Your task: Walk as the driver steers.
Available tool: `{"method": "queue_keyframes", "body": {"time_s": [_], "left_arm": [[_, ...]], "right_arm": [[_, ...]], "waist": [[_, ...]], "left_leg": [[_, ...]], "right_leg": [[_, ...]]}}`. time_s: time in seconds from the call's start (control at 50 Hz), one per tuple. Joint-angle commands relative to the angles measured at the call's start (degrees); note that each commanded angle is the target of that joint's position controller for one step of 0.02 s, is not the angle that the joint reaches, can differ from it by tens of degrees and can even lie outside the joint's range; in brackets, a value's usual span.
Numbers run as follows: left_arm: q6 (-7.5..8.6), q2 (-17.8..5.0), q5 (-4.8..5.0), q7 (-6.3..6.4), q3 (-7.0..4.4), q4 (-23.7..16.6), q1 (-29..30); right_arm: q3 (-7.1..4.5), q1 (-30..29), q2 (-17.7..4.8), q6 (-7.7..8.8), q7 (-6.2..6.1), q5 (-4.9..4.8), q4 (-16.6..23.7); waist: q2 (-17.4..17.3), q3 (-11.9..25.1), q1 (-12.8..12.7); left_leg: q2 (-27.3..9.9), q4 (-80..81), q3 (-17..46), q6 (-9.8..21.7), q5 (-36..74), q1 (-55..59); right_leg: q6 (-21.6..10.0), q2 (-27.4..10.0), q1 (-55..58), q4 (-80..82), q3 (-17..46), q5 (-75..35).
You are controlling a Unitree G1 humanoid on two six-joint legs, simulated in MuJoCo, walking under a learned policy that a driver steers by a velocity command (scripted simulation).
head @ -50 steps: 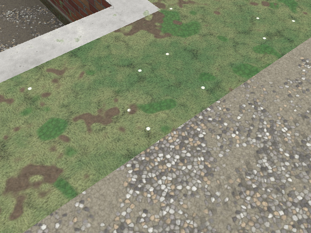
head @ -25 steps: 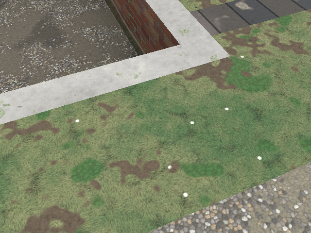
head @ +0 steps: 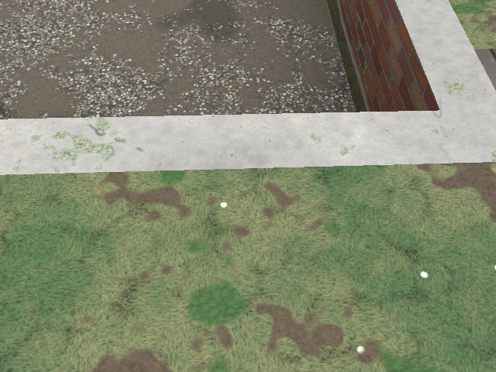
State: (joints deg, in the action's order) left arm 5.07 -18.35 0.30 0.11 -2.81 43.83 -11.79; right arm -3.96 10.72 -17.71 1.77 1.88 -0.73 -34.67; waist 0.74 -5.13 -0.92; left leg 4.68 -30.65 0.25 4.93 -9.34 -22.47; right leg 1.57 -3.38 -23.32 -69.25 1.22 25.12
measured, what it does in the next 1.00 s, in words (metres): walks ahead, turning left: right foot, then left foot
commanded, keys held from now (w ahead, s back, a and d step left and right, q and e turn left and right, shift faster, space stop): q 0.24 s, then no key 0.50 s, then q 0.10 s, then w+q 0.16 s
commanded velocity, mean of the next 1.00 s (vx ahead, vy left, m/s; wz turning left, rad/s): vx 0.10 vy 0.00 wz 0.34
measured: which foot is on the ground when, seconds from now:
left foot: down 0.00-0.34, up 0.36-0.64, down 0.66-1.00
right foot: up 0.00-0.32, down 0.34-1.00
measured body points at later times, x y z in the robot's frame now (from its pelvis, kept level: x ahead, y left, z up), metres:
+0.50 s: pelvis +0.16 -0.03 +0.00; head +0.20 -0.04 +0.45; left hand +0.26 +0.26 -0.09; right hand +0.37 -0.28 -0.10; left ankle +0.07 +0.09 -0.66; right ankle +0.26 -0.12 -0.73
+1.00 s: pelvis +0.21 -0.01 +0.00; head +0.21 +0.00 +0.45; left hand +0.24 +0.30 -0.10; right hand +0.39 -0.23 -0.12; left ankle +0.13 +0.11 -0.73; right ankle +0.26 -0.12 -0.73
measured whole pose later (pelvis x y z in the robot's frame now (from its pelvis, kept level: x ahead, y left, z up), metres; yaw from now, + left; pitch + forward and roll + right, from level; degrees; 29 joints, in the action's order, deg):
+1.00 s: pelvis +0.21 -0.01 +0.00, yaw +20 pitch -1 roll -1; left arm 2.9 -16.8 0.5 0.3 -3.4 44.9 -10.2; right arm -2.8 16.7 -15.0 -0.8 -1.8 -1.3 -43.0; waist -0.6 -0.3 0.0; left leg 1.7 -35.4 9.7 0.7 -22.9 -12.3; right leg -0.8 1.0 -16.1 -34.3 -0.2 19.1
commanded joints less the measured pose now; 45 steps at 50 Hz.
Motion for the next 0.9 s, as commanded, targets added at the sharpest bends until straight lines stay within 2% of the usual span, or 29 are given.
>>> {"method": "queue_keyframes", "body": {"time_s": [0.02,0.08,0.14,0.18,0.24,0.3,0.32,0.34,0.36,0.38,0.4,0.42,0.44,0.46,0.5,0.54,0.58,0.6,0.62,0.64,0.66,0.68,0.7,0.72,0.74,0.76,0.84,0.86,0.9], "left_arm": [[0.00,-7.80,-1.02,0.57,-2.03,-4.23,-1.21],[-1.53,-5.02,-1.43,0.97,-1.21,-4.36,-0.70],[-1.98,-3.65,-1.40,0.78,-0.57,-5.52,3.93],[-2.08,-3.50,-0.94,0.34,-0.40,-6.35,7.42],[-2.06,-4.40,-0.64,-0.12,-0.69,-7.43,10.40],[-1.34,-5.48,-0.86,-0.53,-1.46,-6.80,7.56],[-0.82,-5.43,-1.21,-0.50,-1.58,-6.51,5.99],[-0.47,-8.11,-2.33,-0.10,-1.98,-7.09,4.85],[-1.07,-10.29,-3.72,0.26,-2.17,-7.50,4.71],[-1.75,-6.41,-2.50,0.08,-1.59,-5.90,1.84],[-1.94,-4.66,-1.34,-0.17,-1.03,-6.52,2.49],[-2.37,-4.39,-1.17,-0.24,-0.96,-6.39,3.26],[-2.74,-4.26,-0.96,-0.25,-0.76,-6.53,4.71],[-3.11,-4.22,-0.95,-0.13,-0.60,-6.46,6.50],[-3.83,-3.43,-1.34,-0.11,-0.39,-6.16,8.79],[-4.29,-3.67,-1.16,-0.01,-0.59,-5.40,7.58],[-4.59,-4.74,-0.73,0.10,-0.88,-4.55,5.72],[-4.72,-4.81,-0.42,0.13,-0.80,-4.40,6.05],[-4.77,-4.47,-0.15,0.12,-0.57,-4.15,5.96],[-4.52,-3.71,-0.11,-0.02,-0.18,-3.38,4.07],[-3.99,-2.89,-0.85,-0.38,0.25,-3.14,3.29],[-3.54,-1.18,-1.54,-0.69,0.53,-3.43,2.03],[-3.41,-1.20,-2.18,-0.72,0.70,-3.11,4.48],[-3.44,-1.37,-2.01,-0.71,0.56,-2.89,5.40],[-3.60,-1.52,-1.70,-0.44,0.47,-2.27,5.18],[-3.75,-2.44,-1.61,-0.05,0.17,-2.07,4.80],[-3.91,-3.71,-1.28,1.53,-0.87,-1.84,4.12],[-3.98,-2.93,-1.35,1.69,-0.83,-1.94,3.95],[-3.77,-1.80,-0.72,1.38,-0.98,-2.79,5.29]], "right_arm": [[-2.38,-0.08,-7.98,0.92,-0.94,0.85,4.01],[-2.82,0.46,-9.47,0.56,-2.12,0.69,2.39],[-2.80,1.25,-9.38,-0.91,-3.35,-0.14,1.14],[-2.83,2.19,-9.46,-1.83,-3.91,-0.28,0.53],[-2.73,3.08,-9.27,-2.70,-4.15,-0.21,-0.07],[-1.94,1.54,-7.54,-2.82,-4.23,-0.07,0.00],[-1.52,0.81,-6.52,-2.68,-4.20,-0.13,0.02],[-0.64,2.76,-3.81,-2.25,-4.12,0.88,0.41],[-0.16,10.90,-2.31,-1.90,-4.15,1.23,-0.63],[-0.65,12.22,-5.92,-2.12,-4.19,0.96,-1.16],[-1.81,9.21,-9.64,-2.88,-4.38,0.40,-1.95],[-2.14,6.05,-9.65,-3.86,-4.72,0.18,-2.16],[-2.14,4.88,-9.01,-4.79,-4.93,0.25,-2.37],[-1.92,4.44,-7.82,-5.30,-4.87,0.21,-2.39],[-0.69,4.82,-3.82,-5.26,-4.52,0.12,-2.94],[0.17,3.57,-1.82,-4.68,-4.25,0.51,-3.36],[-0.01,3.17,-2.64,-4.32,-3.89,0.39,-4.05],[-0.13,4.10,-2.81,-4.21,-3.69,0.41,-4.87],[-0.16,4.85,-2.79,-4.13,-3.46,0.60,-5.66],[-0.20,3.85,-3.75,-4.07,-3.36,1.19,-5.37],[-0.48,3.09,-6.24,-4.02,-3.54,1.96,-4.50],[-1.00,1.64,-8.21,-4.07,-3.46,2.01,-5.56],[-0.02,0.21,-4.10,-3.65,-3.11,2.07,-5.27],[0.61,-0.27,-2.34,-3.19,-2.96,2.50,-5.56],[0.53,-0.24,-2.93,-2.72,-2.98,2.50,-5.91],[0.33,-0.26,-3.89,-2.20,-2.97,2.03,-6.01],[-0.72,0.47,-7.15,-1.83,-3.43,0.52,-5.22],[-0.80,1.52,-6.88,-2.06,-3.61,0.39,-5.24],[-1.15,3.92,-7.13,-2.50,-3.77,-0.10,-5.30]], "waist": [[-2.58,9.96,-0.86],[-3.10,10.36,-1.36],[-4.84,11.40,0.16],[-5.74,11.70,1.56],[-6.62,11.20,2.55],[-8.62,10.91,0.96],[-8.35,10.72,-0.43],[-3.33,14.08,0.31],[9.85,16.92,4.08],[13.96,19.42,3.17],[7.98,16.37,1.37],[5.03,14.15,0.86],[4.19,11.75,0.92],[4.75,10.17,1.76],[7.49,8.99,2.87],[9.66,10.20,1.34],[10.00,11.50,0.48],[9.49,11.57,1.21],[8.86,11.08,1.89],[7.43,10.40,1.58],[3.47,10.23,0.86],[-6.39,8.79,-2.25],[-7.07,7.59,-0.90],[-6.53,6.04,-0.72],[-6.06,4.93,-0.67],[-5.83,3.83,-0.58],[-6.47,3.99,-0.15],[-6.95,5.50,0.24],[-8.59,3.82,1.42]], "left_leg": [[-15.31,11.95,18.44,11.85,33.54,13.86],[-12.87,11.55,14.19,11.55,39.76,8.99],[-9.85,9.43,12.68,8.66,35.52,8.18],[-9.59,8.27,14.43,7.15,30.79,8.81],[-10.40,5.25,19.42,6.30,25.58,11.54],[-10.73,0.55,23.11,4.77,21.04,14.14],[-8.75,-2.13,22.60,3.08,18.15,13.01],[-4.91,-9.51,19.22,0.38,9.83,9.72],[2.70,-21.06,13.40,-3.67,-22.67,-1.02],[1.70,-28.65,11.84,-6.72,-32.66,-5.78],[-0.03,-34.61,12.23,-8.30,-30.10,-7.14],[-0.51,-37.48,11.08,-9.29,-26.92,-8.58],[-1.03,-37.72,10.76,-9.87,-24.73,-8.63],[-2.17,-35.26,10.40,-10.12,-22.41,-6.51],[-3.02,-24.33,5.66,-10.40,-19.78,-0.44],[-3.82,-14.45,3.35,-10.27,-18.23,3.99],[-4.11,-6.26,2.87,-9.44,-12.26,7.32],[-3.99,-0.76,2.21,-8.62,-7.33,10.07],[-3.56,5.02,1.36,-7.42,-2.65,13.43],[-4.64,7.73,2.99,-5.87,0.33,16.41],[-9.54,7.67,8.11,-3.64,3.74,19.01],[-11.13,7.10,10.35,-0.78,-3.67,12.18],[-10.36,9.29,10.20,-0.26,-11.87,6.72],[-9.60,10.19,9.79,-1.20,-14.90,4.61],[-8.76,10.08,9.14,-2.24,-13.73,3.87],[-8.75,9.61,9.61,-2.50,-10.22,3.27],[-9.94,7.35,13.65,-0.28,2.97,4.22],[-9.86,7.67,14.73,0.66,-1.47,5.06],[-10.79,10.23,19.84,3.93,-19.71,4.75]], "right_leg": [[1.21,-2.63,-10.36,2.10,2.75,-3.91],[3.47,-0.38,-8.72,9.71,1.39,-8.44],[4.20,2.04,-6.86,19.95,1.42,-16.76],[4.08,3.49,-5.49,25.97,1.99,-20.85],[3.42,5.02,-4.75,32.16,3.62,-19.07],[1.00,4.62,-0.21,39.61,3.53,-19.43],[-0.74,3.57,4.82,45.51,3.03,-27.39],[-4.04,-4.38,13.78,45.42,9.30,-44.49],[-14.34,-16.17,25.13,43.34,22.15,-66.28],[-20.49,-21.94,25.78,45.86,33.41,-57.88],[-19.51,-18.90,23.62,46.46,30.62,-48.45],[-16.93,-15.65,21.61,46.63,25.61,-41.49],[-15.52,-13.69,18.21,47.76,22.26,-36.17],[-14.45,-11.91,14.39,49.27,19.45,-31.20],[-12.14,-6.94,9.81,51.02,12.43,-26.93],[-12.46,-6.10,10.80,50.65,10.61,-27.52],[-13.19,-7.11,12.44,49.70,11.63,-25.31],[-12.75,-7.04,11.62,49.10,11.54,-22.73],[-11.60,-6.53,9.69,48.85,11.13,-19.28],[-8.99,-5.65,6.86,49.03,10.76,-14.68],[-5.73,-4.15,3.39,46.91,8.77,-10.33],[-2.42,1.29,5.28,45.51,2.18,-5.99],[-0.28,2.22,10.02,43.49,0.56,-9.03],[0.05,2.26,11.22,43.06,0.66,-11.38],[-0.31,1.98,11.62,42.69,0.84,-12.74],[-0.55,1.97,11.68,42.18,0.66,-14.32],[-0.24,2.60,10.88,38.83,-1.78,-17.24],[0.00,3.61,10.73,37.74,-3.13,-13.15],[-0.41,5.98,6.04,33.78,-4.98,-1.63]]}}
